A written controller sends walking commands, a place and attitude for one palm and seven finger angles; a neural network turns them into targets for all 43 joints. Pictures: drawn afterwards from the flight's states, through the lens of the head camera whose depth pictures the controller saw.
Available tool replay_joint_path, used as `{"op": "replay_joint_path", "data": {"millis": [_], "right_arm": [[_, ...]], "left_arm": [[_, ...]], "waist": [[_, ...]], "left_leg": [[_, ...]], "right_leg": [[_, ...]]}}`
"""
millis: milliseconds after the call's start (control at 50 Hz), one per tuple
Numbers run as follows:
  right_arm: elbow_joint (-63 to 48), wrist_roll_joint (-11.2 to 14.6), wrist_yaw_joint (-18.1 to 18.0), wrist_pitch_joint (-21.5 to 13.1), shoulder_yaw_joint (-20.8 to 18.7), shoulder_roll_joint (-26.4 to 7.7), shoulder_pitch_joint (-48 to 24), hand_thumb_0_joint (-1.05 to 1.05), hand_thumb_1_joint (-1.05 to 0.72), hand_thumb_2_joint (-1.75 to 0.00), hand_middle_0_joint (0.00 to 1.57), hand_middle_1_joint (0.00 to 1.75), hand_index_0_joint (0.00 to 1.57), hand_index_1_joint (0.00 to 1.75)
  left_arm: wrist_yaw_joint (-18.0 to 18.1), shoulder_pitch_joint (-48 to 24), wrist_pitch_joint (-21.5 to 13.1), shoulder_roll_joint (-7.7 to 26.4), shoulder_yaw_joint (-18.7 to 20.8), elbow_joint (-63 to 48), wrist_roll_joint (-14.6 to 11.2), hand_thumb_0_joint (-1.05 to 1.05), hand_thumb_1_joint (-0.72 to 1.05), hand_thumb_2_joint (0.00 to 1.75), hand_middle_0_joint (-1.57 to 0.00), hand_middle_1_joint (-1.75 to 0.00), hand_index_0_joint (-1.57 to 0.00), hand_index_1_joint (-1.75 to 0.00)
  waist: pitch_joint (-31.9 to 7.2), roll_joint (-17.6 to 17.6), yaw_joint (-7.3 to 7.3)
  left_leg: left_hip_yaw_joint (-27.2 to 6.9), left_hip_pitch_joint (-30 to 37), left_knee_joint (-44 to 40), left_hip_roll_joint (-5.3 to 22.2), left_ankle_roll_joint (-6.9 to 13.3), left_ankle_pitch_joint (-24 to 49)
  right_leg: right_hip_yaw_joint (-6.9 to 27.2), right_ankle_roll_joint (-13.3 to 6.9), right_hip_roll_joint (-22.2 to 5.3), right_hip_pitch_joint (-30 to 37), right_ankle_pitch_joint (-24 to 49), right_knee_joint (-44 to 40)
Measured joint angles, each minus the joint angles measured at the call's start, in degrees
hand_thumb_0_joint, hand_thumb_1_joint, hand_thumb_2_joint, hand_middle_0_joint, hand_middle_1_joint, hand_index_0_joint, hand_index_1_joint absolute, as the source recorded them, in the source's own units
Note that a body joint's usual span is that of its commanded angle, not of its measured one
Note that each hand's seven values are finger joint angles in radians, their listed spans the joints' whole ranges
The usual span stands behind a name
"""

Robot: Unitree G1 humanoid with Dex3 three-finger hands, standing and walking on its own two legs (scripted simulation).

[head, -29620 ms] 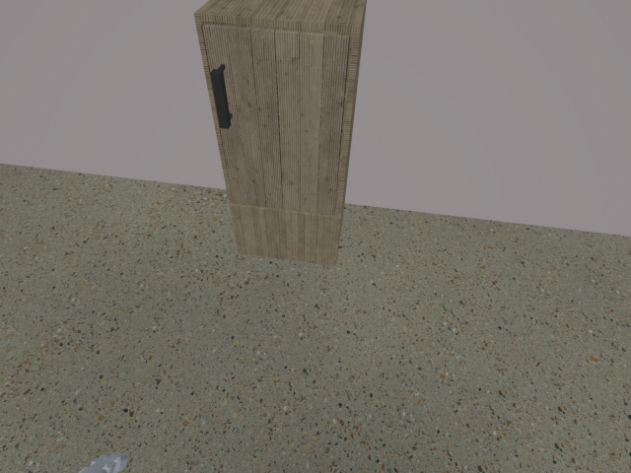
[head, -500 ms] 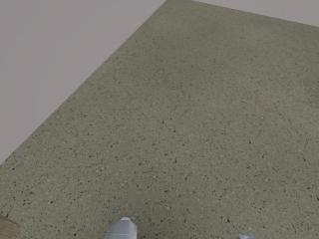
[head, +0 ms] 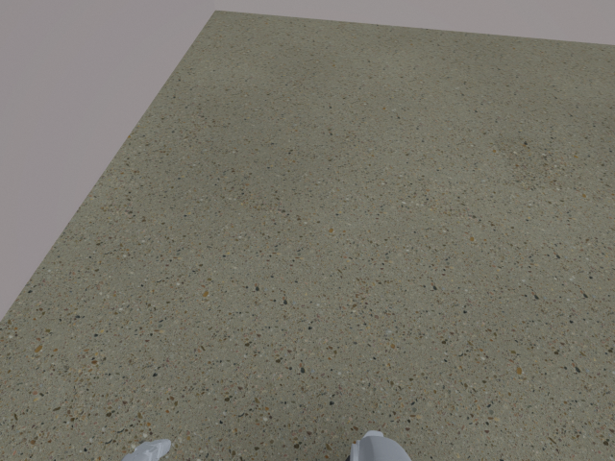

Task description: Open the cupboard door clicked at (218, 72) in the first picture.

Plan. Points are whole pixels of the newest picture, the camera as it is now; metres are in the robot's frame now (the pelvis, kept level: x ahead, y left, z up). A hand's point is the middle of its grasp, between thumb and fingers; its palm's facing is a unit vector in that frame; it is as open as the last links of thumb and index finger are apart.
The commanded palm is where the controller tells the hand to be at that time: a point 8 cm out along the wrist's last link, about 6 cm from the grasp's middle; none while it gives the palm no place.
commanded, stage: walk to a spot facing it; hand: left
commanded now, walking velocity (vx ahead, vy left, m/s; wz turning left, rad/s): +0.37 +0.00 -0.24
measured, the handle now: out of the picture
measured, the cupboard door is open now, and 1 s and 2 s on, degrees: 49 49 49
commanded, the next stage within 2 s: turn to face it in 0.52 s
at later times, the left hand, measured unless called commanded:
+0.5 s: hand (232, 428) +0.20 +0.12 -0.18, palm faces +0.05 -0.98 -0.18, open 7.2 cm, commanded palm none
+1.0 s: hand (230, 270) +0.48 +0.16 -0.16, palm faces +0.17 -0.96 -0.22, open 7.4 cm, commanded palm none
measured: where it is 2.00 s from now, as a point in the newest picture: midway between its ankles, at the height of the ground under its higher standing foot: (334, 374)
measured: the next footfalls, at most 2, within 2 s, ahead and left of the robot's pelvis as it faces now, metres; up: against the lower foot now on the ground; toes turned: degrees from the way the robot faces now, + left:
right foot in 0.10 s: +0.17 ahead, -0.13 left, +0.00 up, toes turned -8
left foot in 0.64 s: +0.46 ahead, +0.07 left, +0.00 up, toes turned +6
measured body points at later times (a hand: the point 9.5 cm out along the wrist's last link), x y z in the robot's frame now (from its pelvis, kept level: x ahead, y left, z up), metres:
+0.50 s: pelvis +0.22 -0.06 +0.00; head +0.24 -0.05 +0.45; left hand +0.20 +0.17 -0.16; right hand +0.32 -0.30 -0.14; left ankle +0.36 +0.08 -0.69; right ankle +0.13 -0.12 -0.74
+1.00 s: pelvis +0.38 -0.05 -0.01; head +0.43 -0.04 +0.44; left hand +0.47 +0.21 -0.15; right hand +0.43 -0.28 -0.16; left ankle +0.42 +0.07 -0.74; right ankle +0.43 -0.19 -0.72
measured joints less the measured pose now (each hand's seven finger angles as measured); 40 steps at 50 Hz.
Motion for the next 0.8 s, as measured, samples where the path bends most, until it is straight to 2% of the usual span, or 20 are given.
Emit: {"op": "replay_joint_path", "data": {"millis": [60, 100, 120, 160, 180, 200, 240, 280, 340, 400, 480, 560, 620, 640, 660, 700, 720, 760, 800], "right_arm": [[1.39, -0.28, 0.09, 0.32, 0.34, 0.43, 2.49, 0.0, -0.92, -0.9, 0.2, 0.3, 0.2, 0.3], [2.31, -0.08, 0.22, 0.6, 0.63, 0.96, 4.31, 0.0, -0.92, -0.9, 0.2, 0.3, 0.2, 0.3], [3.05, 0.27, 0.41, 0.92, 0.73, 1.34, 4.56, 0.0, -0.91, -0.9, 0.2, 0.3, 0.2, 0.3], [4.17, 0.9, 0.69, 2.06, 0.78, 1.89, 2.97, 0.0, -0.91, -0.9, 0.2, 0.3, 0.2, 0.3], [4.36, 1.07, 0.78, 2.37, 0.62, 2.06, 1.9, 0.0, -0.91, -0.9, 0.2, 0.3, 0.2, 0.3], [4.28, 1.16, 0.78, 2.55, 0.38, 2.18, 0.66, 0.0, -0.91, -0.9, 0.2, 0.3, 0.2, 0.3], [3.31, 1.08, 0.61, 2.65, -0.04, 2.22, -2.23, 0.01, -0.91, -0.9, 0.2, 0.3, 0.2, 0.3], [1.65, 0.9, 0.54, 2.52, -0.39, 2.34, -5.12, 0.01, -0.91, -0.9, 0.2, 0.3, 0.2, 0.3], [-0.7, 0.68, 0.86, 2.32, -0.91, 2.14, -9.52, 0.0, -0.91, -0.9, 0.2, 0.3, 0.2, 0.3], [-2.17, 0.6, 0.93, 2.52, -1.65, 0.59, -13.34, 0.01, -0.94, -0.9, 0.2, 0.3, 0.2, 0.3], [-3.67, 0.84, 1.73, 2.63, -1.78, -0.88, -17.38, 0.01, -0.94, -0.9, 0.2, 0.3, 0.2, 0.3], [-4.68, 1.0, 2.14, 2.56, -1.37, -1.29, -20.73, 0.0, -0.93, -0.9, 0.2, 0.3, 0.2, 0.3], [-5.47, 0.71, 1.93, 1.63, -0.75, -1.26, -22.28, 0.0, -0.92, -0.9, 0.2, 0.3, 0.2, 0.3], [-6.03, 0.38, 1.84, 0.99, -0.42, -1.76, -22.16, 0.0, -0.92, -0.9, 0.2, 0.3, 0.2, 0.3], [-6.3, 0.16, 1.44, 0.31, -0.37, -1.71, -22.14, 0.0, -0.92, -0.9, 0.2, 0.3, 0.2, 0.3], [-6.55, 0.5, 0.72, -0.09, 0.09, -0.9, -21.33, 0.0, -0.92, -0.9, 0.2, 0.3, 0.2, 0.3], [-6.47, 0.62, 0.44, -0.15, 0.3, -0.52, -20.42, 0.0, -0.92, -0.9, 0.2, 0.3, 0.2, 0.3], [-5.78, 0.83, -0.16, -0.08, 0.59, 0.16, -18.21, 0.0, -0.91, -0.9, 0.2, 0.3, 0.2, 0.3], [-4.6, 0.94, -0.54, 0.43, 0.87, 0.74, -16.12, 0.0, -0.92, -0.9, 0.2, 0.3, 0.2, 0.3]], "left_arm": [[-0.04, -2.03, -0.27, -0.39, -0.43, -0.08, -0.13, 0.01, 0.91, 0.9, -0.19, -0.3, -0.2, -0.3], [-0.06, -2.86, -1.28, -0.56, -0.8, -0.48, -0.16, 0.01, 0.91, 0.9, -0.19, -0.3, -0.2, -0.3], [0.15, -3.23, -2.29, -0.72, -0.78, -0.6, -0.05, 0.01, 0.91, 0.9, -0.2, -0.3, -0.2, -0.3], [0.82, -3.17, -3.71, -1.37, -0.86, -0.49, -0.64, 0.01, 0.91, 0.9, -0.2, -0.3, -0.2, -0.3], [1.15, -2.55, -4.0, -1.77, -1.0, -0.27, -0.94, 0.01, 0.91, 0.9, -0.2, -0.3, -0.2, -0.3], [1.51, -1.61, -4.08, -2.18, -1.12, 0.08, -1.16, 0.01, 0.91, 0.89, -0.2, -0.3, -0.2, -0.3], [2.16, 0.8, -4.2, -3.01, -1.13, 1.12, -1.57, 0.0, 0.91, 0.89, -0.2, -0.3, -0.2, -0.3], [3.36, 2.76, -5.23, -2.61, 0.41, 1.22, -2.24, -0.02, 0.95, 0.89, -0.2, -0.3, -0.21, -0.3], [3.34, 5.59, -5.49, -1.45, 0.19, 2.87, -1.47, -0.03, 0.96, 0.89, -0.2, -0.3, -0.21, -0.3], [3.16, 8.85, -5.51, -1.78, -0.46, 4.93, -1.26, -0.03, 0.95, 0.89, -0.2, -0.3, -0.21, -0.3], [3.1, 13.23, -5.41, -2.78, -1.46, 7.45, -1.06, -0.01, 0.93, 0.89, -0.2, -0.3, -0.2, -0.3], [3.19, 16.78, -5.06, -3.66, -2.28, 9.71, -0.76, 0.0, 0.92, 0.89, -0.2, -0.3, -0.2, -0.3], [3.19, 19.05, -4.55, -4.25, -2.57, 11.21, -0.66, 0.0, 0.91, 0.89, -0.2, -0.3, -0.2, -0.3], [3.13, 20.14, -4.21, -4.93, -2.68, 11.48, -0.81, 0.01, 0.91, 0.89, -0.2, -0.3, -0.2, -0.3], [2.98, 20.32, -3.75, -5.15, -2.87, 11.74, -1.15, 0.01, 0.91, 0.89, -0.2, -0.3, -0.2, -0.3], [2.97, 18.79, -2.66, -4.55, -2.99, 11.31, -1.36, 0.01, 0.91, 0.89, -0.2, -0.3, -0.2, -0.3], [3.08, 17.46, -2.28, -4.12, -2.81, 10.6, -1.26, 0.01, 0.91, 0.89, -0.2, -0.3, -0.21, -0.3], [3.15, 13.73, -1.73, -3.34, -2.2, 8.53, -0.99, 0.01, 0.91, 0.89, -0.2, -0.3, -0.2, -0.3], [3.08, 9.8, -1.42, -2.83, -1.62, 5.64, -0.84, 0.01, 0.91, 0.89, -0.2, -0.3, -0.2, -0.3]], "waist": [[0.43, 0.39, -1.45], [0.59, 0.62, -1.85], [0.9, 0.71, -1.57], [2.08, 0.86, -1.47], [2.29, 0.81, -1.34], [2.21, 0.72, -1.07], [1.7, 0.62, -0.66], [1.0, 0.69, -0.07], [-0.07, 0.94, 0.58], [-0.73, 1.68, 1.41], [-0.78, 1.57, 2.83], [0.33, 0.33, 4.42], [1.39, -0.91, 4.9], [1.13, 0.17, 4.99], [1.19, 0.37, 4.59], [2.2, -0.62, 4.41], [2.48, -0.87, 4.37], [3.04, -0.76, 4.27], [3.52, -0.27, 4.25]], "left_leg": [[1.01, 2.33, 1.19, 0.92, -1.83, -3.15], [1.12, 2.51, 5.6, 2.26, -3.14, -6.81], [0.94, 0.72, 11.56, 3.51, -2.92, -8.87], [-3.93, -6.26, 30.33, 3.96, -1.8, -12.68], [-5.96, -9.9, 38.04, 3.59, -1.4, -11.96], [-7.17, -13.25, 43.25, 3.37, -1.23, -10.37], [-8.29, -19.0, 46.83, 3.61, -1.35, -6.75], [-9.0, -23.76, 45.07, 4.03, -1.7, -3.75], [-9.16, -28.72, 40.19, 4.36, -2.02, 1.13], [-9.26, -31.42, 35.94, 4.18, -2.0, 5.3], [-8.92, -31.86, 29.43, 3.33, -1.37, 8.31], [-7.9, -29.38, 23.02, 1.63, 0.18, 7.58], [-6.47, -24.47, 17.18, -0.82, 2.14, 7.23], [-7.15, -22.14, 15.14, -0.58, 3.6, 9.46], [-7.36, -22.28, 16.72, -0.75, 4.3, 8.09], [-6.92, -21.76, 19.53, -1.79, 4.57, 4.35], [-7.06, -21.09, 19.21, -2.26, 4.49, 3.58], [-8.15, -19.56, 16.58, -3.21, 3.61, 4.44], [-9.58, -18.24, 13.6, -4.06, 3.76, 5.74]], "right_leg": [[-1.8, -1.2, 1.31, 3.89, -1.99, -6.33], [-2.89, -2.6, 2.72, 8.37, -2.52, -10.92], [-2.96, -2.69, 3.28, 9.06, -1.83, -10.65], [-3.36, -3.48, 4.12, 10.2, -5.74, -7.66], [-3.52, -3.79, 4.49, 11.78, -7.05, -8.23], [-3.51, -3.94, 4.9, 13.58, -7.53, -9.75], [-3.43, -3.44, 5.75, 17.33, -6.36, -14.22], [-3.56, -4.17, 6.67, 20.59, -5.7, -18.56], [-3.65, -4.59, 7.65, 24.73, -5.42, -23.24], [-3.69, -4.29, 8.43, 28.58, -6.31, -26.03], [-3.87, -3.52, 8.7, 33.52, -8.74, -28.09], [-4.3, -2.15, 7.84, 38.05, -12.26, -28.57], [-4.58, -0.71, 5.81, 38.93, -17.26, -22.99], [-4.76, -0.29, 5.77, 36.8, -19.2, -16.59], [-4.29, 0.01, 5.21, 32.78, -20.24, -6.24], [-1.05, 0.18, 4.63, 24.16, -21.25, 13.62], [-0.22, 0.56, 4.44, 19.99, -20.49, 20.21], [0.38, 1.58, 3.46, 12.83, -17.93, 25.78], [1.17, 2.55, 2.25, 7.63, -15.61, 24.11]]}}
